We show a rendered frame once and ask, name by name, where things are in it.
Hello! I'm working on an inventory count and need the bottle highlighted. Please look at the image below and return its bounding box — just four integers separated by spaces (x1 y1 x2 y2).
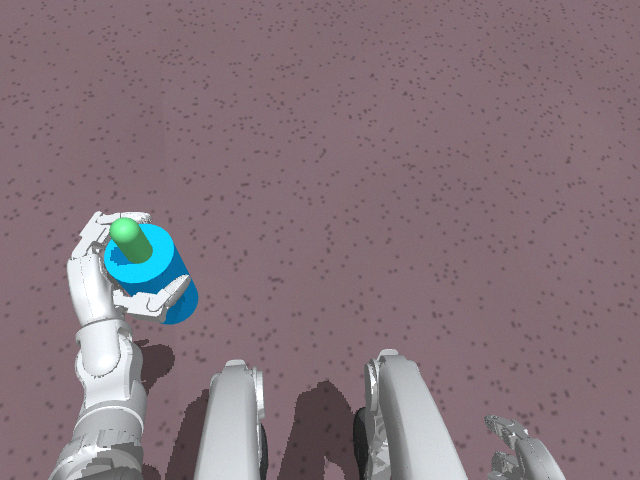
104 217 198 325

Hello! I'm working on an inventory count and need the left robot hand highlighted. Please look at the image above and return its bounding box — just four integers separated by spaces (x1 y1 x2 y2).
66 211 191 328

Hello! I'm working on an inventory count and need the left robot arm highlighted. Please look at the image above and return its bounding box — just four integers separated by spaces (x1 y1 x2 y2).
48 318 147 480

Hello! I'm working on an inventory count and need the right robot foot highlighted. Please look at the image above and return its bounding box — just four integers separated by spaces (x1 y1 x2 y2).
353 407 369 480

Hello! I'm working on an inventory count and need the right robot hand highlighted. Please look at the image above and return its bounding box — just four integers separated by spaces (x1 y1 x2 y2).
484 415 566 480

